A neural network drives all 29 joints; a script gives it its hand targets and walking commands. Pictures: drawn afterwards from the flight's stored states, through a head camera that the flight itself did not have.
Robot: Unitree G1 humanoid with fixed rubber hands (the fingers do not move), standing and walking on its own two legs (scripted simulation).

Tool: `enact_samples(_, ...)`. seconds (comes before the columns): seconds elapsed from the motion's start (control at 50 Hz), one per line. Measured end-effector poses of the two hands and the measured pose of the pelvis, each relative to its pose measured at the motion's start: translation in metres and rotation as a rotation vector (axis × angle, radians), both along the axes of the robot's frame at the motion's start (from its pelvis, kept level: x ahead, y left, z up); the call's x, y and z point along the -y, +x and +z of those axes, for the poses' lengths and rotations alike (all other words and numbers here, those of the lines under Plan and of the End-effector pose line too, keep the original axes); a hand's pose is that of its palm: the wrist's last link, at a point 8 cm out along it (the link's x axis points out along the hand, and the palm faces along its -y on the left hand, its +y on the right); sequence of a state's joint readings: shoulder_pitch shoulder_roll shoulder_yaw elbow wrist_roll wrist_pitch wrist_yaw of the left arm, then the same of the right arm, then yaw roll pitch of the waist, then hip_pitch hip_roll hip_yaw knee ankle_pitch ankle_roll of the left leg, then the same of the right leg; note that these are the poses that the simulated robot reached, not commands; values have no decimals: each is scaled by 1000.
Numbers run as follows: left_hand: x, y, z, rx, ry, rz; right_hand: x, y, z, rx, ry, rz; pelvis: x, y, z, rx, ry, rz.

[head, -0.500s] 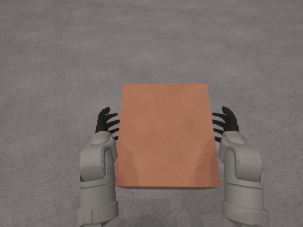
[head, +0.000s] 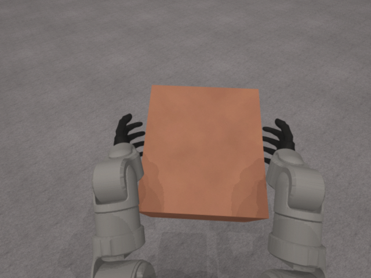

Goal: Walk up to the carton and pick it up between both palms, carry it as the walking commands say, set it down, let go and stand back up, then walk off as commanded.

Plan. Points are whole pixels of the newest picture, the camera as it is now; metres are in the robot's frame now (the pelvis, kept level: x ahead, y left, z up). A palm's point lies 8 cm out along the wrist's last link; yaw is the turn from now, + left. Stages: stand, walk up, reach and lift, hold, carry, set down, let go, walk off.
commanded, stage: carry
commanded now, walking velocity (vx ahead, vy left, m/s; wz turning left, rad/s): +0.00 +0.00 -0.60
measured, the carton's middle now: (201, 157) +0.38 +0.01 +0.05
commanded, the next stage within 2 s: none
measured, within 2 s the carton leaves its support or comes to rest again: neither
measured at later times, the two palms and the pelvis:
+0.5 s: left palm (162, 157) +0.32 +0.09 +0.12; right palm (336, 201) +0.24 -0.20 +0.13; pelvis -0.03 +0.03 +0.01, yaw -18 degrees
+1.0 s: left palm (244, 188) +0.26 -0.06 +0.12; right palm out of the picture +0.08 -0.30 +0.12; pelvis -0.10 +0.02 +0.01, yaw -36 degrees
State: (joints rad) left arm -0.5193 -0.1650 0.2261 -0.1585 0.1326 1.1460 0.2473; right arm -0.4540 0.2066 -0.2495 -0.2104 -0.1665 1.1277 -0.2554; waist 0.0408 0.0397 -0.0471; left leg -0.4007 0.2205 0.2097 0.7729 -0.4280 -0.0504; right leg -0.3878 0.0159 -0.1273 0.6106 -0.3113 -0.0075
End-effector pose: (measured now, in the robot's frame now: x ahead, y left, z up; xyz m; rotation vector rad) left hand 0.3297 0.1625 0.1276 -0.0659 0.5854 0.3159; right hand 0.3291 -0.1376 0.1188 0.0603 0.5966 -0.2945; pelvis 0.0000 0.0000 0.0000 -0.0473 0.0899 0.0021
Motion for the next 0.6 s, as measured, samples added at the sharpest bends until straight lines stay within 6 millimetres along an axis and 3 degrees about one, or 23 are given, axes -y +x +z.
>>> enact_samples(0.08, 40, 4, -16, -61, -2, -75, 39, -17, -16, -60, 0, -68, 5, -7, 2, 1, 21, -40)
enact_samples(0.16, 63, 3, -22, -65, -4, -130, 60, -35, -17, -61, 20, -146, 2, -14, 7, 1, 41, -94)
enact_samples(0.24, 70, 5, -16, -23, -15, -176, 65, -47, -7, -17, 17, -198, -5, -19, 7, -4, 47, -147)
enact_samples(0.36, 61, 1, -15, 9, -47, -222, 53, -65, 3, 15, -12, -246, -23, -22, 1, 2, 46, -220)
enact_samples(0.44, 61, -7, -15, -34, -51, -260, 52, -81, 4, -31, -37, -255, -28, -27, 7, 23, 18, -282)
enact_samples(0.52, 78, -7, -2, -21, -38, -312, 64, -96, 13, -21, -30, -305, -27, -34, 13, 27, -2, -333)
enact_samples(0.6, 110, -6, 11, 6, -10, -386, 89, -116, 18, 2, -22, -373, -19, -44, 12, 22, -7, -388)
